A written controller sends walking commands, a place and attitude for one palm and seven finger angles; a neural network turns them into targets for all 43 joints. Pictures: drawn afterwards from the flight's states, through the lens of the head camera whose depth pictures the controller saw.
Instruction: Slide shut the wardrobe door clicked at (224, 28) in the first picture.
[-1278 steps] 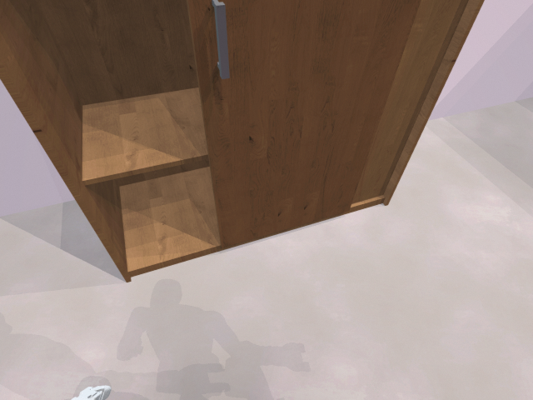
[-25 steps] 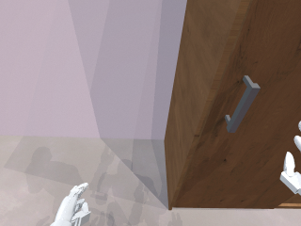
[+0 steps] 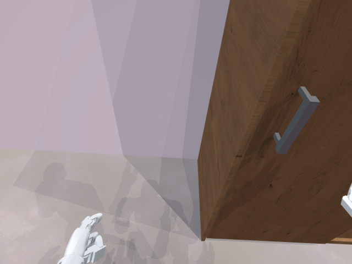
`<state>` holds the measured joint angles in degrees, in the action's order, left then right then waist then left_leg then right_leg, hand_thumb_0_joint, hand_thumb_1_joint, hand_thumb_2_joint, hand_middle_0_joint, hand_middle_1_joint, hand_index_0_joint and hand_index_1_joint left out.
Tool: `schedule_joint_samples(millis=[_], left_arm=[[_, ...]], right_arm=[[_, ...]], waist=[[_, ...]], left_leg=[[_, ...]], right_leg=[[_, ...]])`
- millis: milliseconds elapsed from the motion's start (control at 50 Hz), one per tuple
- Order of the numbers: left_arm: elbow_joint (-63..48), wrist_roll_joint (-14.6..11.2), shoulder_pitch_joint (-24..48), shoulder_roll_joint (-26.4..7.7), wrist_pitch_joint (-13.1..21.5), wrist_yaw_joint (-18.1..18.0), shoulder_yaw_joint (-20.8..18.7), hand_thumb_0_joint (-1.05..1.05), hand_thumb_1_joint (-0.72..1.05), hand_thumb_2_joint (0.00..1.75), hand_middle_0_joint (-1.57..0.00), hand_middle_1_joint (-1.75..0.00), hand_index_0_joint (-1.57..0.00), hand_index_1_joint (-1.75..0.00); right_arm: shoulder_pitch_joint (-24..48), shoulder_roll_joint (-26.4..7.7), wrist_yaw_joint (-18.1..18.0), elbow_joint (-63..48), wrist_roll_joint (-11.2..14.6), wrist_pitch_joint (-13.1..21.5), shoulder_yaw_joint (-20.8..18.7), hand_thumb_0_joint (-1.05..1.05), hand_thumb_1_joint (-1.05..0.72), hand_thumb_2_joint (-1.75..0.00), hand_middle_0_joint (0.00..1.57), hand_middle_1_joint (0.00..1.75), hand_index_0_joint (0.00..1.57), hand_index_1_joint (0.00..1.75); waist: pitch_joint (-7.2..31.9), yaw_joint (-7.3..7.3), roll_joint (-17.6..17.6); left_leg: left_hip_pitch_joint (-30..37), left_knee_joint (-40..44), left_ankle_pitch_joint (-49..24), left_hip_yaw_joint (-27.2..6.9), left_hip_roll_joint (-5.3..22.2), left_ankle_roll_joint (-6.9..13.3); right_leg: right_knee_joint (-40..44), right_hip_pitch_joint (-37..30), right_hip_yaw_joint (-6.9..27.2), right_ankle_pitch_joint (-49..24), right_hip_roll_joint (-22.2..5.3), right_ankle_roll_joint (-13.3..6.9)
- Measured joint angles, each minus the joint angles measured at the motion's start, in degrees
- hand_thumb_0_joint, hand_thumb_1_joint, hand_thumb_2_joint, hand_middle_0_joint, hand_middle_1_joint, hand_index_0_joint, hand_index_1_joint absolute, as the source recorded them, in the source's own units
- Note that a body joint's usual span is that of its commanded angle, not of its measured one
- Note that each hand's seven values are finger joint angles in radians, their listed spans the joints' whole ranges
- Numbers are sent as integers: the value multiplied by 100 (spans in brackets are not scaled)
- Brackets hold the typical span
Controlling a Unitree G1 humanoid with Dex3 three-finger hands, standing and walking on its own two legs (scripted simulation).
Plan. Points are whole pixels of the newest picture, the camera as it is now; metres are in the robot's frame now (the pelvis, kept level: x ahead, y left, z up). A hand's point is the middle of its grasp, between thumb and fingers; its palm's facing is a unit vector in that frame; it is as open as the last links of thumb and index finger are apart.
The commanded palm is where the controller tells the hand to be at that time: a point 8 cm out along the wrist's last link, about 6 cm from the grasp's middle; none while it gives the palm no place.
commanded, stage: step back with the hand held close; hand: right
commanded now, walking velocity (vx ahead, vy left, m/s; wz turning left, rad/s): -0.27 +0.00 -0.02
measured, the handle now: (291, 122) +0.38 -0.26 +0.16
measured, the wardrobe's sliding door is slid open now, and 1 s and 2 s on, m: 0.00 0.00 0.00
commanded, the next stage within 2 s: stop stepping back and stand still in 1.14 s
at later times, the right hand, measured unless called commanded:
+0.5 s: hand out of the picture +0.14 -0.33 +0.15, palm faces +0.45 +0.76 -0.47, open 7.4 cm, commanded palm +0.07 -0.36 +0.17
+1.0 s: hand out of the picture +0.04 -0.40 +0.16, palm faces +0.50 +0.80 -0.34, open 7.4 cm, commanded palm -0.03 -0.42 +0.17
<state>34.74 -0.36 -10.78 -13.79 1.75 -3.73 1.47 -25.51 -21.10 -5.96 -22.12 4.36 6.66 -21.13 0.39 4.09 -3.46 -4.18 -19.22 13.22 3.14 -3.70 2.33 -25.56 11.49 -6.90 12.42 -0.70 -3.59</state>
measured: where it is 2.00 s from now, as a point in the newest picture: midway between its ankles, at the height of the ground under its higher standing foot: outside the picture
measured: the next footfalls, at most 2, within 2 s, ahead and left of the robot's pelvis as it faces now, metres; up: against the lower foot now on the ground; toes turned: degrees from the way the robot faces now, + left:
left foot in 1.10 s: -0.18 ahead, +0.05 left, -0.01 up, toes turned +4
right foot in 1.18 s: -0.08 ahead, -0.25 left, +0.00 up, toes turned +4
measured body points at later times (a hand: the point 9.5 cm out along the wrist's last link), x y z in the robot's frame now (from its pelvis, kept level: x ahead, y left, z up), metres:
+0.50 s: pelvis -0.06 -0.05 -0.02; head -0.05 -0.07 +0.43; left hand +0.10 +0.19 -0.09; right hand +0.11 -0.37 +0.18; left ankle -0.06 +0.09 -0.74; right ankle +0.02 -0.07 -0.74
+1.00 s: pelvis -0.16 -0.11 -0.02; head -0.15 -0.17 +0.42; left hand +0.04 +0.12 -0.07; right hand +0.01 -0.44 +0.18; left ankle -0.17 +0.07 -0.68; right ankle +0.02 -0.08 -0.74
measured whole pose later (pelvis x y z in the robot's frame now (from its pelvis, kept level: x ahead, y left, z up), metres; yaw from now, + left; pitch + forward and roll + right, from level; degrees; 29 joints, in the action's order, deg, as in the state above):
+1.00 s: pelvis -0.16 -0.11 -0.02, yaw -3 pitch -2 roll +9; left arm 35.0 0.2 -10.2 -12.5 5.0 -2.6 -2.1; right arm -22.3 -25.2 -6.9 -30.5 1.9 14.8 -25.2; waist -3.1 1.8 -1.3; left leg -22.8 -59.7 28.8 -1.1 -6.4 0.4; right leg -27.7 26.4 -8.0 1.9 1.2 -4.9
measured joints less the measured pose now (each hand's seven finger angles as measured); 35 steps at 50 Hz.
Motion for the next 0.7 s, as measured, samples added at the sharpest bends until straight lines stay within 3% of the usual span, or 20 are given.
schedule_joint_samples(millis=[180, 300, 380, 460, 620, 700], left_arm=[[-378, -68, 62, -81, -342, -108, -164, 1, 90, 90, -20, -30, -21, -30], [-508, -79, -83, -56, -343, -133, -181, 1, 90, 90, -20, -30, -20, -30], [-517, -68, -217, -44, -216, -136, -173, 1, 90, 90, -20, -30, -20, -30], [-429, -48, -351, 10, -73, -121, -176, 1, 90, 90, -20, -30, -21, -30], [-193, -7, -228, 186, 131, -25, -76, 1, 90, 90, -20, -30, -21, -30], [-220, 8, -147, 218, 185, -18, -77, 1, 90, 90, -20, -30, -21, -30]], right_arm=[[-324, -190, -29, -284, -76, 127, 53, 1, -89, -89, 21, 30, 21, 30], [-503, -435, -76, -505, -85, 248, -153, 1, -89, -89, 21, 30, 22, 30], [-485, -424, -118, -563, -162, 361, -288, 1, -89, -89, 22, 30, 22, 30], [-358, -339, -134, -524, -251, 451, -357, 1, -89, -89, 21, 30, 22, 30], [-337, -98, -165, -676, -250, 620, -309, 1, -89, -89, 21, 30, 21, 30], [-165, -129, -144, -580, -279, 647, -236, 1, -89, -89, 21, 30, 21, 30]], waist=[[-20, -261, 124], [-73, -354, 247], [-124, -349, 276], [-130, -349, 252], [-207, -122, 229], [-206, -176, 201]], left_leg=[[-684, -509, 44, -240, 105, -145], [-979, -772, 25, -267, 177, -235], [-1187, -1053, 61, -277, 254, -289], [-1229, -1428, 350, -420, 270, -221], [-1198, -1162, 243, -520, 228, -219], [-1230, -1171, 428, -579, 145, -123]], right_leg=[[-94, 420, -276, -69, 56, -155], [-253, 666, -328, -117, 108, -293], [-397, 838, -315, -148, 189, -413], [-507, 1034, -177, -216, 332, -479], [-285, 1146, -141, -526, 359, -392], [-177, 1177, -104, -634, 362, -323]])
